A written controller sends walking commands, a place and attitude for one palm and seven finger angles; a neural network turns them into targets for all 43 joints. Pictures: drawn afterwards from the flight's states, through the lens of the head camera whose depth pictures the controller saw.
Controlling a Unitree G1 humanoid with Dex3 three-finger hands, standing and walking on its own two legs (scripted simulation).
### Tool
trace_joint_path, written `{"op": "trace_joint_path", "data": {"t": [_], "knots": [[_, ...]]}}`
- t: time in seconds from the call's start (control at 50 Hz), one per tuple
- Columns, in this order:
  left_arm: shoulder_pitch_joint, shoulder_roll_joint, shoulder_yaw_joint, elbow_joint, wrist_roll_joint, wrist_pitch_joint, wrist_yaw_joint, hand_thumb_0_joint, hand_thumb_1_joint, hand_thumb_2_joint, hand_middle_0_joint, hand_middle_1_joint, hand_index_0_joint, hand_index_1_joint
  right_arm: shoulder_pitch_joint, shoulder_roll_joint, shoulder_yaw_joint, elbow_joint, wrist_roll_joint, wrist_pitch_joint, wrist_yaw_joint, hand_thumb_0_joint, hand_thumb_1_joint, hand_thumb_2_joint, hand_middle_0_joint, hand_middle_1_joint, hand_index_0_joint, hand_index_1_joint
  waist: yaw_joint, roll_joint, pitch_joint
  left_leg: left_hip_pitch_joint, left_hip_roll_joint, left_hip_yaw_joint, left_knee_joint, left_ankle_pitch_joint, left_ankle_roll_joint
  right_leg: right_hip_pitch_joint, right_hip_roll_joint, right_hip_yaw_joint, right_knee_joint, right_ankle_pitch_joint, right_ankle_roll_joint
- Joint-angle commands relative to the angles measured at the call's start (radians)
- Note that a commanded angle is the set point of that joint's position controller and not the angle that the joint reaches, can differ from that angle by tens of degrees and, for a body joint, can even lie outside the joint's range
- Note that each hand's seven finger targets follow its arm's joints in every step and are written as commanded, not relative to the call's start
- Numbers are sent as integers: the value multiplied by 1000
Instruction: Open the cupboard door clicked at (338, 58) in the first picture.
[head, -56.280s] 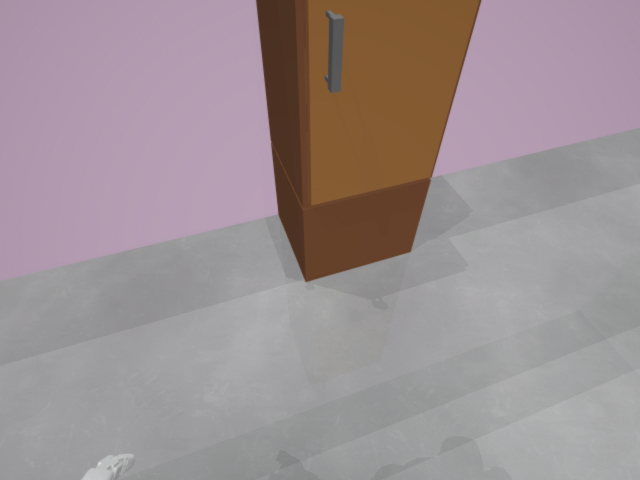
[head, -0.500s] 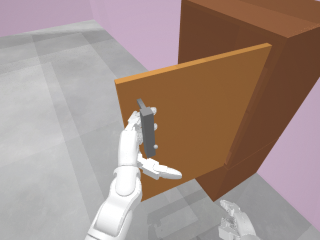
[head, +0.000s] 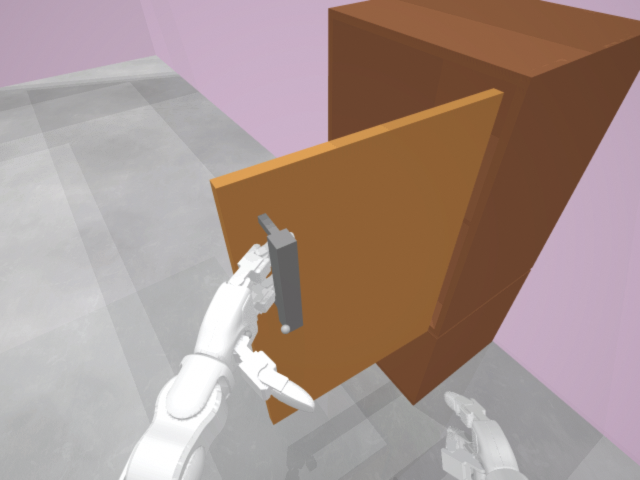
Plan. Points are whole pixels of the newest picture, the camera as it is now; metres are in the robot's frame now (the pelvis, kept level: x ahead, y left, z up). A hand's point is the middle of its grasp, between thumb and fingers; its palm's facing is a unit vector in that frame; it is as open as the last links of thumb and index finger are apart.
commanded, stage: slide the hand sideways off the handle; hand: left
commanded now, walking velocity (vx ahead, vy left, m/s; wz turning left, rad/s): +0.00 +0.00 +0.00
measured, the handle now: (279, 274) +0.32 +0.08 +0.13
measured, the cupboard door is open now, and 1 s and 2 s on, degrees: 86 84 84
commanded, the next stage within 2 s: draw the hand back to the body in 0.62 s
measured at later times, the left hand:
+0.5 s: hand (217, 355) +0.22 +0.13 +0.12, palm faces -0.09 -0.99 -0.08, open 16.2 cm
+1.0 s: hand (162, 371) +0.19 +0.17 +0.13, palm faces -0.07 -0.99 -0.10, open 16.3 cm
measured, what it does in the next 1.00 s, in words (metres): stands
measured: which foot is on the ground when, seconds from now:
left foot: down 0.00-1.00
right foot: down 0.00-1.00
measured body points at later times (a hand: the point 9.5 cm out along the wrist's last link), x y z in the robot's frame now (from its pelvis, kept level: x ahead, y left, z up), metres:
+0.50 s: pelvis +0.03 -0.02 +0.00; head +0.01 -0.05 +0.45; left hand +0.22 +0.18 +0.12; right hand +0.22 -0.24 -0.07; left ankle +0.00 +0.11 -0.73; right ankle +0.01 -0.09 -0.73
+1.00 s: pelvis +0.01 +0.00 +0.00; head -0.02 -0.01 +0.45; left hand +0.19 +0.22 +0.14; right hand +0.21 -0.20 -0.06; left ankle +0.00 +0.11 -0.73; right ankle +0.01 -0.09 -0.73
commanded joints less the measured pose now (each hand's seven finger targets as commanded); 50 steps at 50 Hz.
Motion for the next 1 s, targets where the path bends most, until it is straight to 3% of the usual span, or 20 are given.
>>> {"op": "trace_joint_path", "data": {"t": [0.0, 0.06, 0.14, 0.2, 0.26, 0.32, 0.4, 0.48, 0.54, 0.56, 0.62, 0.68, 0.7, 0.74, 0.78, 0.8, 0.82, 0.9, 0.92, 0.98], "knots": [[-88, 73, 158, -256, -20, -55, 20, 0, -500, 300, -150, -300, -150, -300, -171, -88, -45, -188, 3, -49, -16, 0, -900, -900, 200, 300, 200, 300, 39, -23, -117, 15, 18, -30, -96, 126, 4, 35, -19, 20, -120, 121, 3], [16, 84, 177, -313, -40, -72, -9, 0, -500, 300, -150, -300, -150, -300, -150, -92, -49, -197, 6, -58, -17, 0, -900, -900, 200, 300, 200, 300, 34, -41, -130, 13, 19, -17, -80, 162, 7, 49, -19, 24, -115, 192, 11], [36, 106, 185, -360, -56, -104, -49, 0, -500, 300, -150, -300, -150, -300, -129, -104, -57, -198, 8, -89, -25, 0, -900, -900, 200, 300, 200, 300, 11, -45, -100, 6, 18, -18, -61, 144, 13, 18, -18, 36, -125, 179, 21], [51, 155, 231, -364, -74, -131, -80, 0, -500, 300, -150, -300, -150, -300, -109, -114, -62, -184, 7, -124, -37, 0, -900, -900, 200, 300, 200, 300, 1, -48, -94, 3, 14, -20, -35, 150, 17, 8, -23, 54, -137, 185, 26], [113, 180, 280, -366, -100, -163, -118, 0, -500, 300, -150, -300, -150, -300, -93, -117, -64, -175, 9, -157, -44, 0, -900, -900, 200, 300, 200, 300, 11, -54, -135, -8, 11, -25, -23, 179, 15, 42, -33, 67, -126, 247, 33], [151, 188, 299, -351, -129, -180, -158, 0, -500, 300, -150, -300, -150, -300, -82, -122, -62, -165, 12, -186, -45, 0, -900, -900, 200, 300, 200, 300, 11, -20, -126, -19, 8, -27, -12, 195, 12, 43, -41, 72, -116, 313, 40], [249, 238, 379, -334, -159, -204, -191, 0, -500, 300, -150, -300, -150, -300, -63, -133, -71, -155, 12, -215, -47, 0, -900, -900, 200, 300, 200, 300, 23, -58, -143, -42, 7, -31, 8, 229, 9, 80, -54, 88, -99, 434, 55], [328, 243, 416, -347, -189, -235, -233, 0, -500, 300, -150, -300, -150, -300, -66, -137, -77, -161, 17, -241, -44, 0, -900, -900, 200, 300, 200, 300, 28, -85, -149, -57, 6, -30, 18, 239, 11, 82, -56, 88, -81, 512, 71], [325, 242, 414, -355, -208, -257, -262, 0, -500, 300, -150, -300, -150, -300, -68, -143, -80, -155, 22, -265, -46, 0, -900, -900, 200, 300, 200, 300, 20, -33, -121, -54, 5, -31, 24, 226, 11, 50, -54, 85, -87, 455, 68], [327, 245, 415, -356, -213, -265, -271, 0, -500, 300, -150, -300, -150, -300, -65, -146, -81, -154, 22, -276, -48, 0, -900, -900, 200, 300, 200, 300, 17, -49, -124, -57, 6, -36, 26, 222, 11, 42, -53, 82, -88, 438, 69], [254, 224, 362, -382, -219, -285, -289, 0, -500, 300, -150, -300, -150, -300, -68, -154, -82, -145, 24, -311, -54, 0, -900, -900, 200, 300, 200, 300, -1, -26, -104, -45, 6, -44, 31, 187, 16, -9, -47, 77, -102, 331, 61], [236, 205, 326, -375, -209, -296, -286, 0, -500, 300, -150, -300, -150, -300, -68, -156, -82, -135, 24, -338, -59, 0, -900, -900, 200, 300, 200, 300, -2, -13, -86, -50, 7, -52, 23, 147, 17, -41, -36, 58, -108, 204, 46], [230, 239, 348, -362, -200, -294, -271, 0, -500, 300, -150, -300, -150, -300, -68, -160, -85, -128, 23, -345, -60, 0, -900, -900, 200, 300, 200, 300, 0, -45, -70, -60, 10, -54, 26, 131, 16, -48, -38, 65, -116, 161, 43], [233, 238, 355, -363, -186, -286, -252, 0, -500, 300, -150, -300, -150, -300, -77, -153, -81, -133, 23, -350, -63, 0, -900, -900, 200, 300, 200, 300, 13, -33, -79, -60, 9, -58, 7, 109, 17, -49, -35, 52, -114, 108, 38], [247, 257, 391, -355, -178, -272, -235, 0, -500, 300, -150, -300, -150, -300, -82, -147, -78, -130, 21, -347, -64, 0, -900, -900, 200, 300, 200, 300, 28, -27, -87, -59, 9, -59, -9, 112, 16, -35, -32, 36, -108, 111, 33], [248, 302, 436, -345, -168, -263, -222, 0, -500, 300, -150, -300, -150, -300, -87, -151, -83, -121, 22, -344, -63, 0, -900, -900, 200, 300, 200, 300, 36, -31, -97, -58, 13, -58, -11, 114, 13, -23, -32, 36, -109, 106, 29], [247, 264, 408, -361, -171, -252, -224, 0, -500, 300, -150, -300, -150, -300, -94, -143, -75, -133, 22, -340, -62, 0, -900, -900, 200, 300, 200, 300, 38, -15, -103, -51, 9, -57, -24, 119, 14, -17, -31, 24, -102, 116, 29], [240, 274, 428, -364, -189, -209, -233, 0, -500, 300, -150, -300, -150, -300, -105, -147, -70, -134, 28, -338, -62, 0, -900, -900, 200, 300, 200, 300, 39, 5, -97, -41, 14, -59, -37, 139, 10, 3, -22, 9, -105, 152, 26], [232, 251, 403, -370, -192, -197, -244, 0, -500, 300, -150, -300, -150, -300, -108, -146, -66, -139, 30, -339, -61, 0, -900, -900, 200, 300, 200, 300, 35, 30, -84, -38, 16, -58, -49, 126, 8, -8, -20, 1, -107, 136, 27], [210, 244, 383, -399, -199, -179, -261, 0, -500, 300, -150, -300, -150, -300, -103, -154, -65, -139, 33, -351, -62, 0, -900, -900, 200, 300, 200, 300, 24, 9, -74, -26, 19, -70, -61, 117, 9, -18, -12, -11, -114, 125, 29]]}}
